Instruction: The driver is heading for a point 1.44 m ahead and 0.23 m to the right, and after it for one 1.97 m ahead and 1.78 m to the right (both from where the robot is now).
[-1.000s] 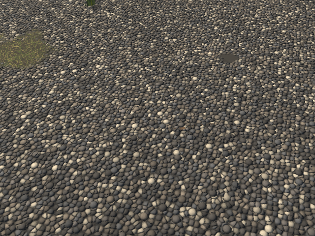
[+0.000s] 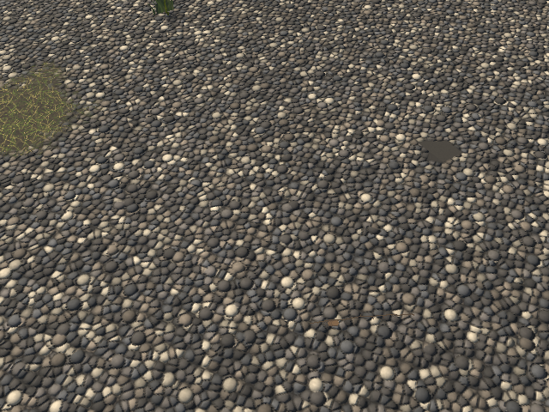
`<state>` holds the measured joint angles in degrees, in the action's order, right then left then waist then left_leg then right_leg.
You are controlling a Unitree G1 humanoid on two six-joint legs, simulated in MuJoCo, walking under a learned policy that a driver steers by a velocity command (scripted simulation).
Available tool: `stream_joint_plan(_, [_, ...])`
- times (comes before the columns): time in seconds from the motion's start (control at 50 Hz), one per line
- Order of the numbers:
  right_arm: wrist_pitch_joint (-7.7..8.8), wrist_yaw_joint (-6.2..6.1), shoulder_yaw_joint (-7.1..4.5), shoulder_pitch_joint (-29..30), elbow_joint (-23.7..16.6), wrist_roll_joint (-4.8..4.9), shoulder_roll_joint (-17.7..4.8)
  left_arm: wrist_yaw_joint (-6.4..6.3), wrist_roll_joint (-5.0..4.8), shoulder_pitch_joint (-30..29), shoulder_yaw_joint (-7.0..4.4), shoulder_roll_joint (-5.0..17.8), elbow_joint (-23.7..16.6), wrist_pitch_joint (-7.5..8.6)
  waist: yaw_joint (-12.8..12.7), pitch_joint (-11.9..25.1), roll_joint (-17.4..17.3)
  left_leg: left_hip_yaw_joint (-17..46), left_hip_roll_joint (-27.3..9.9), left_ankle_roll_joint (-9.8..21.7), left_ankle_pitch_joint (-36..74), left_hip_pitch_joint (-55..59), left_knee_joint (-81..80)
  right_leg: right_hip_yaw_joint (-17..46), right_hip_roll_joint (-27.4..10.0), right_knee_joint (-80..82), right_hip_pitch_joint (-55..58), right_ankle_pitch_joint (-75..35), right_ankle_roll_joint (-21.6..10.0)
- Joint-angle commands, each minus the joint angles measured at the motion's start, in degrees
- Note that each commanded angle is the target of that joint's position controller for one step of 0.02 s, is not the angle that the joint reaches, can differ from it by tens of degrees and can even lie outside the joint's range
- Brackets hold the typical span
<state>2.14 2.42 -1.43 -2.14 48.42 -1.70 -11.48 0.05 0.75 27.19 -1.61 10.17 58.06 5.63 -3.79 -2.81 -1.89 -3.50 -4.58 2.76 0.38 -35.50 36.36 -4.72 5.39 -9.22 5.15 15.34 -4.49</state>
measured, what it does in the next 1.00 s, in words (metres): walks ahead, turning right: left foot, then right foot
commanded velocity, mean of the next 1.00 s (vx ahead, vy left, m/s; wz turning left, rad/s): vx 0.50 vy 0.00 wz -0.30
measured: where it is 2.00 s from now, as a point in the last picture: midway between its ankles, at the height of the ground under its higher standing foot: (368, 204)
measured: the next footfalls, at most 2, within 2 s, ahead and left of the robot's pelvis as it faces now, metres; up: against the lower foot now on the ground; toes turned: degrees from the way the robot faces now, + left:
left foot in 0.10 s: +0.24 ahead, +0.10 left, +0.00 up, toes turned +4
right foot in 0.66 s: +0.51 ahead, -0.10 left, +0.00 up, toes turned -17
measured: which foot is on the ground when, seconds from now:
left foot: up 0.00-0.08, down 0.10-0.68, up 0.70-1.00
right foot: down 0.00-0.12, up 0.14-0.64, down 0.66-1.00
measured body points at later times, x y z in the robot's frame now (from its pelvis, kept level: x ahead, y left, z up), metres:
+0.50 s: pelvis +0.28 +0.03 +0.00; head +0.31 +0.03 +0.45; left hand +0.44 +0.25 -0.13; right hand +0.21 -0.21 -0.14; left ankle +0.20 +0.10 -0.74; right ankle +0.43 -0.12 -0.69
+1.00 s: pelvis +0.55 -0.06 +0.01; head +0.57 -0.09 +0.45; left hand +0.64 +0.19 -0.12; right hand +0.61 -0.35 -0.12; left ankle +0.75 +0.05 -0.67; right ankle +0.48 -0.08 -0.74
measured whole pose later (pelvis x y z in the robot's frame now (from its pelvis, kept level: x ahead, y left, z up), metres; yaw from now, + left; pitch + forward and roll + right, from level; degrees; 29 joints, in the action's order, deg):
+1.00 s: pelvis +0.55 -0.06 +0.01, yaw -22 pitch +1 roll +0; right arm 1.7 1.4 -2.6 -6.1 47.3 -2.2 -14.0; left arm 0.2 0.1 21.7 -3.5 13.4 54.8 3.9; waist -2.5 -2.6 -2.5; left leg 0.3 -7.8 -1.5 -4.0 -38.3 48.4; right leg 2.7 8.2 -13.4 -1.7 11.9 -7.6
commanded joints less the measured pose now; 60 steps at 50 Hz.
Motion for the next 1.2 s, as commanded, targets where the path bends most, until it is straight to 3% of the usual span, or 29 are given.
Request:
stream_joint_plan(0.02, [1.04,-0.39,-0.79,5.59,-4.85,0.01,-3.82,-0.83,0.5,3.25,-1.53,8.46,-0.49,0.13,1.08,-3.24,4.89,-1.28,2.21,1.77,-2.99,0.85,-3.49,6.34,-17.84,-1.84,0.93,-35.78,-6.36])
stream_joint_plan(0.06, [1.48,-1.06,-1.47,0.55,-3.44,-0.06,-4.87,-1.16,0.74,1.72,-1.7,9.58,-0.24,-0.13,3.84,-0.29,6.22,-2.51,5.44,3.72,-8.31,9.43,-5.65,5.17,-17.81,-9.62,2.05,-50.95,-5.08])
stream_joint_plan(0.08, [1.88,-1.55,-2.17,-6.53,-1.12,-0.24,-6.03,-1.14,0.76,1.18,-1.79,10.11,-0.01,-0.41,6.81,3.39,6.07,-3.17,7.29,5.04,-8.89,17.53,-8.13,4.29,-16.94,-18.11,1.52,-55.12,-4.3])
stream_joint_plan(0.1, [2.49,-2.16,-3.15,-16.47,1.98,-1.07,-8.12,-1.09,0.41,0.53,-1.58,9.8,-0.29,-0.56,10.87,8.67,5.0,-0.92,5.26,7.04,-7.17,31.35,-9.98,2.69,-15.01,-29.98,-5.32,-48.4,-3.26])
stream_joint_plan(0.12, [2.76,-2.9,-4.62,-25.59,3.32,-2.58,-13.57,-0.69,-0.95,1.59,-0.54,6.22,-2.56,-0.48,12.7,16.76,-2.18,17.31,-10.03,11.33,-13.32,48.29,-10.48,-0.19,-10.63,-49.4,-21.13,-25.66,-1.54])
stream_joint_plan(0.14, [2.0,-2.4,-5.29,-25.78,3.83,-1.13,-15.16,-0.28,-2.08,6.08,-0.78,4.78,-2.27,-0.46,10.04,22.69,-11.34,43.06,-20.9,18.14,-13.62,56.21,-18.49,2.33,-0.36,-67.03,-36.17,14.1,-0.11])
stream_joint_plan(0.16, [1.54,-2.03,-4.74,-19.82,3.08,0.44,-12.55,-0.59,-0.69,0.92,-1.89,8.88,-2.81,-0.75,8.47,14.83,-2.2,36.93,-17.66,16.14,-14.88,49.83,-19.78,8.01,-4.48,-69.28,-41.47,10.2,-0.96])
stream_joint_plan(0.18, [1.82,-1.88,-3.78,-15.08,2.49,0.79,-9.13,-0.3,-0.41,-3.55,-1.76,8.05,-4.14,-0.34,7.19,7.76,-0.33,28.78,-15.64,14.59,-12.44,41.35,-21.55,8.07,-6.6,-66.83,-41.91,5.56,-1.07])
stream_joint_plan(0.2, [2.23,-1.79,-3.07,-12.84,2.74,0.55,-6.52,-0.12,-0.32,-5.05,-1.65,6.85,-4.21,-0.31,5.29,3.7,1.19,23.14,-12.87,12.39,-8.1,34.58,-23.88,7.69,-8.61,-62.93,-39.75,2.94,-1.05])
stream_joint_plan(0.22, [2.75,-2.03,-2.58,-12.45,3.47,0.59,-4.91,0.12,0.54,-5.12,-1.73,6.23,-4.16,-1.08,3.7,1.97,0.55,18.44,-10.75,10.39,-5.49,30.28,-25.12,8.13,-9.74,-59.86,-37.3,1.98,-0.66])
stream_joint_plan(0.26, [3.72,-2.3,-2.12,-14.0,4.82,0.55,-3.78,0.83,1.09,-3.06,-1.51,4.29,-3.06,-2.78,2.21,1.55,-0.6,13.08,-8.99,8.65,-2.36,26.49,-27.09,7.84,-9.79,-57.61,-33.78,0.79,0.1])
stream_joint_plan(0.32, [4.83,-2.36,-2.52,-17.07,6.44,0.68,-5.82,1.55,1.04,-7.63,-1.71,4.33,-4.61,-3.95,1.9,-0.6,-1.06,7.43,-8.28,7.9,-0.41,26.44,-29.81,7.48,-10.58,-54.63,-38.72,-4.18,0.76])
stream_joint_plan(0.44, [4.92,-2.84,-1.88,-20.7,7.64,0.69,-5.48,2.26,0.61,-20.55,-1.03,3.6,-8.98,-3.67,4.27,-3.13,-1.24,-1.88,-6.24,5.37,7.45,29.9,-30.17,3.73,-10.09,-38.18,-42.5,-16.22,1.41])
stream_joint_plan(0.54, [4.29,-4.02,-1.95,-25.59,9.7,0.46,-6.62,2.65,0.98,-27.8,-0.58,3.57,-12.35,-3.52,6.29,-4.13,-1.45,-5.72,-8.97,4.92,17.23,39.58,-26.53,-1.49,-8.41,-28.08,-42.05,-13.9,-1.08])
stream_joint_plan(0.6, [3.5,-4.7,-2.37,-24.34,9.69,0.18,-8.48,2.35,1.22,-24.23,-1.35,4.82,-11.94,-3.58,3.69,-1.1,-3.4,-8.55,-10.11,4.23,39.46,43.69,-16.68,-4.62,-4.08,-26.15,-35.23,-5.71,-4.43])
stream_joint_plan(0.64, [2.49,-4.73,-2.87,-23.25,9.09,0.02,-10.1,2.01,1.43,-13.98,-2.74,7.1,-9.02,-3.22,-0.63,5.0,-3.9,-9.77,-10.13,3.83,44.28,42.14,0.17,-5.14,-0.17,-23.21,-23.3,-1.87,-7.42])
stream_joint_plan(0.66, [2.29,-4.44,-2.94,-21.91,7.91,0.32,-10.45,1.52,2.1,-5.2,-4.13,9.92,-6.51,-2.86,-4.98,9.52,-1.37,-10.44,-9.0,2.38,33.68,33.43,14.45,-0.21,-1.98,-19.0,-10.09,-2.26,-10.01])
stream_joint_plan(0.68, [2.6,-3.55,-2.05,-22.86,4.48,1.6,-5.97,0.62,2.54,-0.93,-6.07,16.35,-6.62,-2.98,-4.65,15.9,9.28,-11.16,-2.51,-0.4,-0.37,12.74,36.31,24.08,-18.38,-16.96,6.98,1.94,-16.74])
stream_joint_plan(0.7, [3.23,-2.77,-2.5,-19.8,1.41,1.47,-7.07,0.83,0.93,-2.71,-6.39,18.43,-7.29,-3.65,-2.6,19.04,11.66,0.0,7.6,-1.7,-31.33,-1.8,48.16,49.03,-26.31,-7.82,12.64,-3.03,-22.11])
stream_joint_plan(0.72, [3.83,-2.42,-2.58,-13.61,-0.03,0.98,-7.96,0.48,0.02,-4.99,-6.08,17.08,-6.79,-4.08,-2.29,11.35,5.32,5.64,2.83,-1.02,-25.28,-7.84,47.01,39.25,-23.99,-6.89,7.96,-4.03,-19.62])
stream_joint_plan(0.74, [4.52,-2.28,-2.28,-12.76,-0.5,1.3,-7.57,0.22,-0.25,-7.9,-5.36,14.0,-6.9,-3.96,-0.4,5.76,2.43,5.14,0.6,-0.97,-20.15,-6.8,42.09,32.55,-22.32,-5.74,0.2,-8.25,-17.11])
stream_joint_plan(0.76, [4.42,-2.42,-2.39,-13.47,0.18,0.92,-7.2,0.09,-0.2,-10.66,-4.74,11.67,-7.3,-3.71,2.33,2.45,-0.53,5.1,-1.1,-1.27,-18.25,-3.41,36.73,27.53,-19.14,-4.7,-6.24,-13.65,-14.28])
stream_joint_plan(0.78, [3.43,-2.46,-2.37,-14.22,0.12,-0.28,-6.92,-0.19,-0.69,-12.23,-4.22,10.17,-7.43,-3.32,4.31,1.41,-0.16,5.17,-1.95,-2.23,-17.84,0.08,33.38,23.54,-16.26,-4.09,-10.82,-18.34,-12.74])
stream_joint_plan(0.82, [1.23,-1.93,-2.2,-15.79,0.25,-1.28,-5.79,-0.21,-0.94,-11.74,-3.78,9.74,-7.44,-2.1,5.71,2.8,1.39,4.44,-2.17,-3.75,-17.36,3.52,29.82,19.63,-13.83,-3.58,-13.41,-24.22,-12.16])
stream_joint_plan(0.88, [-0.01,-1.37,-2.0,-11.59,-1.4,-1.08,-5.28,-0.06,-0.89,-8.0,-3.89,11.17,-6.32,-1.19,4.85,1.51,3.1,2.61,-2.58,-4.94,-11.58,1.29,23.09,16.41,-12.11,-1.58,-14.29,-27.33,-10.67])
stream_joint_plan(0.98, [-0.06,-0.88,-1.68,-1.38,-4.61,-0.38,-5.7,-0.06,-0.7,-1.85,-3.16,10.42,-4.77,-1.12,0.84,0.01,5.13,1.62,-1.84,-4.27,-1.26,-3.37,10.38,15.18,-11.6,-1.12,-7.5,-30.86,-6.45])
stream_joint_plan(1.1, [0.7,-0.39,-0.87,6.44,-7.52,0.42,-5.74,-0.91,0.6,1.11,-2.42,10.63,-3.21,-0.81,-1.31,-2.35,5.71,-0.74,1.1,-0.49,-0.79,-2.91,-1.21,12.74,-14.75,-1.15,1.39,-35.1,-6.13])
stream_joint_plan(1.16, [1.02,-0.79,-1.47,-0.02,-6.0,0.69,-7.06,-1.6,1.18,-1.88,-2.38,11.76,-3.0,-0.42,2.92,-0.23,6.51,-1.74,5.09,3.28,-7.53,7.52,-4.48,9.06,-16.11,-7.6,2.8,-53.84,-4.53])
stream_joint_plan(1.2, [1.54,-1.7,-2.71,-14.6,-1.13,0.52,-8.92,-1.7,1.49,-3.32,-2.55,12.79,-2.84,-0.73,9.39,7.01,5.15,-2.56,8.78,5.9,-8.3,22.72,-8.87,5.78,-14.57,-25.48,1.7,-61.11,-3.13])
